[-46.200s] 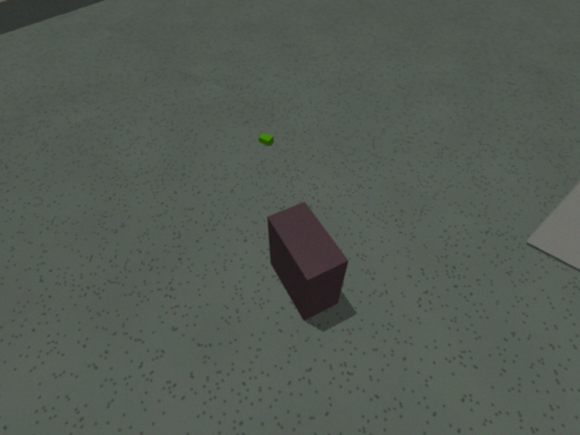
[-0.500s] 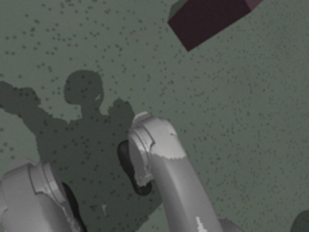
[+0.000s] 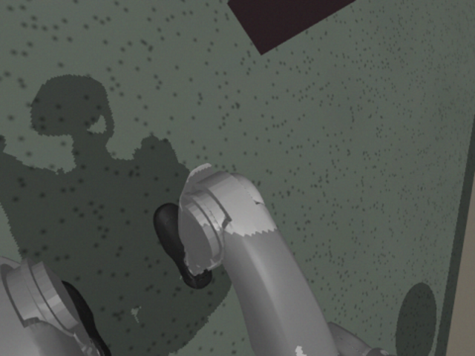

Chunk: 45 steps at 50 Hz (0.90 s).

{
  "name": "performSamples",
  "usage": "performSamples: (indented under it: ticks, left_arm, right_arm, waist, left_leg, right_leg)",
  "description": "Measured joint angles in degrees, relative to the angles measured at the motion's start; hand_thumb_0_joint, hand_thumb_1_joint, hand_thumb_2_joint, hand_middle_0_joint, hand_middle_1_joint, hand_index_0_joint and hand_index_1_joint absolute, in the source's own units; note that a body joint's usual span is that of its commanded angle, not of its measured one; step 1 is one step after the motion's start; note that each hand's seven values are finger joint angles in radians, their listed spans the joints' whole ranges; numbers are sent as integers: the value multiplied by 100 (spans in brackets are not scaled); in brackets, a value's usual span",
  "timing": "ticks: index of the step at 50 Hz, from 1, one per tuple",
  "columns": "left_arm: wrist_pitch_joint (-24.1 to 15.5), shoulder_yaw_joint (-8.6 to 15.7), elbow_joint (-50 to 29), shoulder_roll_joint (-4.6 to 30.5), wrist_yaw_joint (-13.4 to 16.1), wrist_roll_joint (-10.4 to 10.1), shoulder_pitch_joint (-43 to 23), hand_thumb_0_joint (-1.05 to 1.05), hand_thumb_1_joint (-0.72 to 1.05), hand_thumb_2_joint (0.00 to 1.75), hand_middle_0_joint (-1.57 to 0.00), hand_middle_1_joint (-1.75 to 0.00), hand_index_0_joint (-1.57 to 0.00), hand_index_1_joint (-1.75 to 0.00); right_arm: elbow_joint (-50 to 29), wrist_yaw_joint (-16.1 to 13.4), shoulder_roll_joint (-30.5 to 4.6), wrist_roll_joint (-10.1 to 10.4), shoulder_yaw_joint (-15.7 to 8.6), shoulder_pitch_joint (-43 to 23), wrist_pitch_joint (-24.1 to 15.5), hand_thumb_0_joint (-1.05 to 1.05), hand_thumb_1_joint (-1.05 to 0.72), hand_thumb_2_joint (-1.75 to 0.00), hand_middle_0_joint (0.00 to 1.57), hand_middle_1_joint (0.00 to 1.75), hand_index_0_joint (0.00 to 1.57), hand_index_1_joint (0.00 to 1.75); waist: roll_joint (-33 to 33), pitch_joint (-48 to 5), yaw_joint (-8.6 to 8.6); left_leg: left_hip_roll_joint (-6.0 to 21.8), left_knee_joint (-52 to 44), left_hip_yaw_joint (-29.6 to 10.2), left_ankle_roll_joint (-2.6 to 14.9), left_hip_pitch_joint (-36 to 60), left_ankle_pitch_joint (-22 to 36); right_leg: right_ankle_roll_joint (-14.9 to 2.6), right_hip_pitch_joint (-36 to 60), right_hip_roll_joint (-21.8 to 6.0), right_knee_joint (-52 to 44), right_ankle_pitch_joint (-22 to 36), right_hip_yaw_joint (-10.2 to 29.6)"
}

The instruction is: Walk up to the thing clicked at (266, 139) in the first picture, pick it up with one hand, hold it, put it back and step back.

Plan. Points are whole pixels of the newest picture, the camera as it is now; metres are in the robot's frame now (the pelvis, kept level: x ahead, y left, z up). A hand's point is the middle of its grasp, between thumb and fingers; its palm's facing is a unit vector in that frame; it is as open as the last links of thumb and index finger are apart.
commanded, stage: rest palm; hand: left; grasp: from above
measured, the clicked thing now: out of the picture +0.48 +0.34 -0.32
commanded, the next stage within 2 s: close in 1.14 s
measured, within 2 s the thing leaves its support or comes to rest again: neither
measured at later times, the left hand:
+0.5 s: hand out of the picture +0.46 +0.34 -0.28, palm faces -0.20 -0.39 -0.90, open 14.2 cm
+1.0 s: hand out of the picture +0.47 +0.33 -0.29, palm faces -0.19 -0.39 -0.90, open 13.9 cm
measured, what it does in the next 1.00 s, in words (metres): stands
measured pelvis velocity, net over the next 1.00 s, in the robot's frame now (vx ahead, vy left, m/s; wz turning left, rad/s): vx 0.00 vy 0.01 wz -0.03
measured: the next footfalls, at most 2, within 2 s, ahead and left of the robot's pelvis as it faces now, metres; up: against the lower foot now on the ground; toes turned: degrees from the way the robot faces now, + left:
none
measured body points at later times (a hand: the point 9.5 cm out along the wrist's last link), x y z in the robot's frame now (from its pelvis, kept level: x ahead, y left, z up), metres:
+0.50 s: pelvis +0.00 +0.00 +0.00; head +0.32 +0.12 +0.28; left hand +0.47 +0.35 -0.23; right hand -0.01 -0.23 -0.03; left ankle +0.06 +0.12 -0.30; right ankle +0.13 -0.11 -0.30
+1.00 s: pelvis +0.00 +0.01 +0.00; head +0.33 +0.12 +0.28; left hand +0.47 +0.35 -0.24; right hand -0.01 -0.23 -0.02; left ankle +0.06 +0.12 -0.30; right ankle +0.13 -0.11 -0.30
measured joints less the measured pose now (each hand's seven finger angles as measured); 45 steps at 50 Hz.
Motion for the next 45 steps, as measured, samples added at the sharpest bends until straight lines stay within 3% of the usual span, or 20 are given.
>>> performSamples:
  ticks: [9, 17, 45]
  left_arm:
    - [11, -89, 44, 181, -41, -132, 25, 0, -57, 98, -10, -103, -9, -104]
    - [-58, -262, -46, 211, -157, -111, 46, 0, -56, 97, -9, -104, -9, -104]
    - [-112, -297, -108, 394, -32, -210, 57, 0, -53, 97, -10, -107, -10, -106]
  right_arm:
    - [-136, 14, -45, -1, 107, -59, 37, 0, -93, -91, 20, 29, 19, 30]
    - [-130, -9, -78, 9, 188, -50, 31, 1, -93, -91, 20, 29, 19, 30]
    - [-356, -17, -189, -36, 344, -113, 50, 1, -93, -91, 20, 29, 19, 30]
  waist:
    - [-20, 75, -28]
    - [-98, 127, -3]
    - [-243, 317, -72]
  left_leg:
    - [-6, 46, -43, 45, -5, -1]
    - [-16, 66, -77, 54, -10, 18]
    - [-5, 57, -199, 48, 43, -1]
  right_leg:
    - [48, 52, 9, -18, 4, -38]
    - [59, 81, 11, -33, 23, -68]
    - [72, 181, 39, -132, 42, -171]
